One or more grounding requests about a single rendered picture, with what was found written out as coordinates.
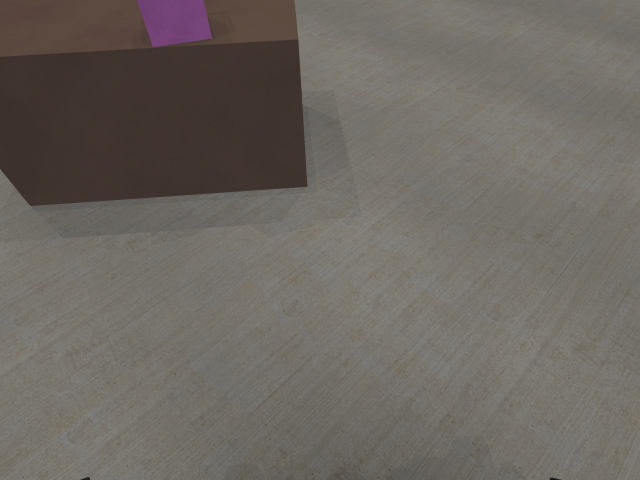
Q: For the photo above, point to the carton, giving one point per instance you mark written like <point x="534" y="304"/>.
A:
<point x="175" y="21"/>

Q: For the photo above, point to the pedestal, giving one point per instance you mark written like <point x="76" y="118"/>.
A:
<point x="91" y="111"/>

